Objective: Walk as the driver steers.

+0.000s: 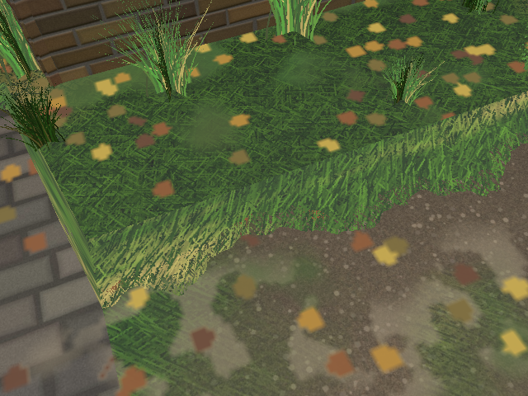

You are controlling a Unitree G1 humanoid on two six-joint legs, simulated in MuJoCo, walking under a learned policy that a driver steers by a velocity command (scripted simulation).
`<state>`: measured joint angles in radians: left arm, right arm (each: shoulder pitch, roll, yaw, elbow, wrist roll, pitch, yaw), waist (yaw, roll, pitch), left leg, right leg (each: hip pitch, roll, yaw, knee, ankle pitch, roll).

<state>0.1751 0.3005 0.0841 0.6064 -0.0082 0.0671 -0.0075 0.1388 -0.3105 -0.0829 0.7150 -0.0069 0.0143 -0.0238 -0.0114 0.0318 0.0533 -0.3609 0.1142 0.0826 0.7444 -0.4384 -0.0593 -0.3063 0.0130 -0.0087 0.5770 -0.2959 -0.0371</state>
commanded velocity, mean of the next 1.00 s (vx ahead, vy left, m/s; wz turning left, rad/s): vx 0.03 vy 0.00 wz -0.14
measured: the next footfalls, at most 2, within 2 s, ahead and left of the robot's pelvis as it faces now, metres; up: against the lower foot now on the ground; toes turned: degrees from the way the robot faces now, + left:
left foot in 0.38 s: +0.06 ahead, +0.13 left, +0.00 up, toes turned -7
left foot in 1.24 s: +0.09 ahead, +0.15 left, +0.00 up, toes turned +5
